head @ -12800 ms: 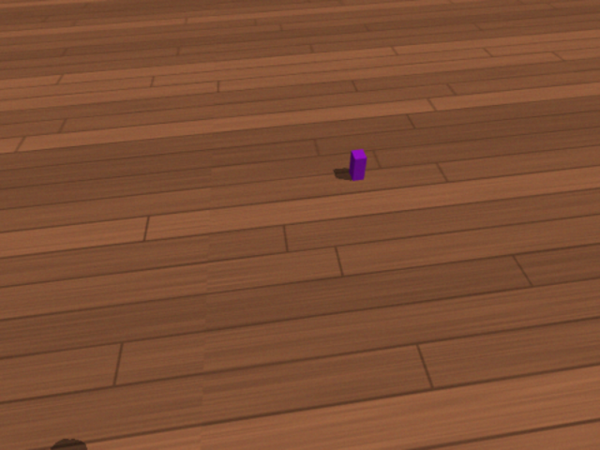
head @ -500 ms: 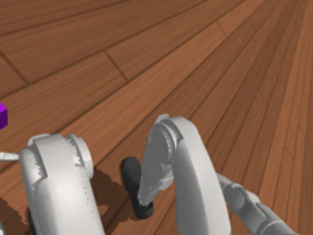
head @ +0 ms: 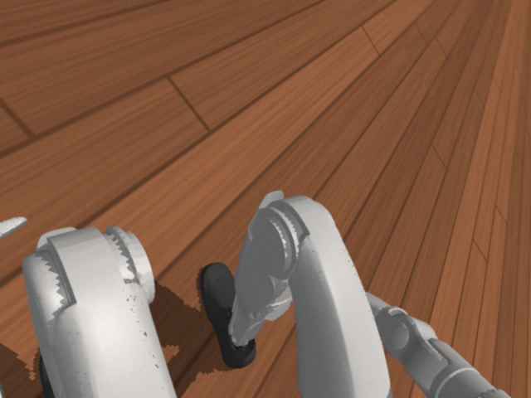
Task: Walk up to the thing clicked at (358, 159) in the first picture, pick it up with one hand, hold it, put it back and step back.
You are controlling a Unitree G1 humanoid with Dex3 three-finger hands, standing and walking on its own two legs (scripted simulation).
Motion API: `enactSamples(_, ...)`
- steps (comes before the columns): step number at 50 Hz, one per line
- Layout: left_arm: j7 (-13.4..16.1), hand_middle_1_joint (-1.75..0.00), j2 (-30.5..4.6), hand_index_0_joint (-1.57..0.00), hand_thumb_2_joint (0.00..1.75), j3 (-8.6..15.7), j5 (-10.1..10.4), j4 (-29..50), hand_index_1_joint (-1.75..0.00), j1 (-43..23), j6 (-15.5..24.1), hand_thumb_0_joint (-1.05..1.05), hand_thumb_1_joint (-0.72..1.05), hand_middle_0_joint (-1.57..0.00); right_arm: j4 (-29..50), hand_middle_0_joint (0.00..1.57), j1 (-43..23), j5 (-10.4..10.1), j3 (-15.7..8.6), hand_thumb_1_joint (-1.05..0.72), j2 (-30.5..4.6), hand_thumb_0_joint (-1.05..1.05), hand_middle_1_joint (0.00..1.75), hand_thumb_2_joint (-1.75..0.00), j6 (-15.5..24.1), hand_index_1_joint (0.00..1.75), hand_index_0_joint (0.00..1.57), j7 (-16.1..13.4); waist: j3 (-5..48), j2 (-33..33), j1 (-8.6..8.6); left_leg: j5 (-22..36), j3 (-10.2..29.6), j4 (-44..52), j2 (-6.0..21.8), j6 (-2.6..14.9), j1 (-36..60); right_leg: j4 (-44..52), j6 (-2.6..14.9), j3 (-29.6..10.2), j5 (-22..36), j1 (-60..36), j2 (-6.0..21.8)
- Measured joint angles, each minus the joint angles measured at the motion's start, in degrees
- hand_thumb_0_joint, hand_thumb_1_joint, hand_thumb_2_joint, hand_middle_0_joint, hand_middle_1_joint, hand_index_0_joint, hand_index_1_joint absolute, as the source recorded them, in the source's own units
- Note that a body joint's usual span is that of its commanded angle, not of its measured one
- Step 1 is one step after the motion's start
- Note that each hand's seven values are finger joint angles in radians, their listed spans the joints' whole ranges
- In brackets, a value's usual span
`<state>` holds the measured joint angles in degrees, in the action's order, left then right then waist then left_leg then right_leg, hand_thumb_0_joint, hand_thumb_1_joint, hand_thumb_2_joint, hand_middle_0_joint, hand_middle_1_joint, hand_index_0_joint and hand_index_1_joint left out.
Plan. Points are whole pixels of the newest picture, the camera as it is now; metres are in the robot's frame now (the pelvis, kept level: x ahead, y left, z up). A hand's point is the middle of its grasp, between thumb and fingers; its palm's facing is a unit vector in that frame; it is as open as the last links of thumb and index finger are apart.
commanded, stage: close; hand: left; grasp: from the side
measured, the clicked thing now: out of the picture +0.41 +0.28 -0.21
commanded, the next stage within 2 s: settle in 1.42 s
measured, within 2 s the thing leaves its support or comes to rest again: leaves its support in 1.92 s
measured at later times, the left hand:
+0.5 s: hand out of the picture +0.38 +0.28 -0.19, palm faces +0.39 -0.92 +0.00, open 11.2 cm
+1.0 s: hand out of the picture +0.39 +0.28 -0.19, palm faces +0.42 -0.91 +0.00, open 10.5 cm
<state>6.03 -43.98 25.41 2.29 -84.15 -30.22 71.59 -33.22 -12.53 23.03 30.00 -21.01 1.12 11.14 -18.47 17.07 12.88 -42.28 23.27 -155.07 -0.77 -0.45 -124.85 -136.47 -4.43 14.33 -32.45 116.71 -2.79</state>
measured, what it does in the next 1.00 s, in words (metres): stands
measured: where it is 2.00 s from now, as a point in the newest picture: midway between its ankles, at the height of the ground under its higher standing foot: (169, 373)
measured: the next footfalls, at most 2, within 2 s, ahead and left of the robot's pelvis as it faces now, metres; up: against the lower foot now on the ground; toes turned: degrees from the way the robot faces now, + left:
none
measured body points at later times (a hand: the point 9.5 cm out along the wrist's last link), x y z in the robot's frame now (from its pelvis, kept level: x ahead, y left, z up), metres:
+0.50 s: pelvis +0.00 +0.00 +0.00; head +0.21 +0.22 +0.33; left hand +0.36 +0.33 -0.19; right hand +0.19 -0.23 -0.02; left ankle +0.08 +0.12 -0.24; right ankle +0.16 -0.13 -0.24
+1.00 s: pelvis +0.00 +0.00 +0.00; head +0.21 +0.21 +0.33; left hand +0.36 +0.33 -0.19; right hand +0.19 -0.23 -0.02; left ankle +0.08 +0.11 -0.24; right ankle +0.16 -0.13 -0.24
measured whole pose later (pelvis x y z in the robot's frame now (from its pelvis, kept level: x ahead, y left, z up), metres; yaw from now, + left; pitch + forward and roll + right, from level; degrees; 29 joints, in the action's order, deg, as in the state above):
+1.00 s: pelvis +0.00 +0.00 +0.00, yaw +0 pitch +9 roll -20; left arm 6.2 -45.9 26.3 2.9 -85.4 -32.5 70.4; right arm -32.3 -13.3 22.6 30.8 -21.3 -0.4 10.9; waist -19.4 17.3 13.0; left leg -41.9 23.0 -154.7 -0.8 -0.1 -124.7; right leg -136.1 -4.5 14.3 -32.3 116.3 -2.7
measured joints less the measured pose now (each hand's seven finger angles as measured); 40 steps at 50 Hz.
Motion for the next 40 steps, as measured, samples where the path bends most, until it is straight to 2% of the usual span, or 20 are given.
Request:
enactSamples(11, -0.24, -0.32, -0.74, -0.35, 0.4, -1.28, 1.04, -0.05, -0.33, -0.75, -1.27, 0.0, 0.17, -0.33, -0.66, 0.2, 0.41, -0.33, -0.13, -0.86, -0.08, 0.0, 0.3, -0.89, 0.03, 0.3, 0.2, 0.05, 0.25, -0.2, -0.1, 0.24, -0.48, 0.28, 0.2, 0.5, -0.43, 0.26, -0.16, -0.26, 0.08, 0.22, -0.06)
enactSamples(22, 0.11, -0.41, -0.84, -0.42, 0.41, -1.58, 0.78, 0.26, -0.42, -1.24, -1.79, 0.01, 0.13, -0.38, -0.35, 0.2, 0.42, -0.48, -0.18, -0.85, 0.0, 0.0, 0.3, -0.88, -0.19, 0.3, 0.2, 0.39, 0.34, -0.01, -0.36, 0.06, -0.34, 0.44, 0.08, 0.45, -0.14, 0.5, 0.26, -0.05, -0.21, -0.25, 0.08)
enactSamples(40, 0.69, -0.55, -1.59, -0.53, 0.46, -0.22, -0.06, -1.48, -0.56, -2.5, -1.12, 0.0, 0.04, -0.49, 0.39, 0.2, -0.65, -0.31, 0.43, -0.85, 0.07, -0.01, 0.3, -0.88, -1.12, 0.3, 0.2, 0.01, -0.15, 0.18, -0.06, 0.25, -0.43, 0.63, -0.02, 0.44, -0.05, 0.56, 0.1, -0.1, -0.18, -0.39, 0.19)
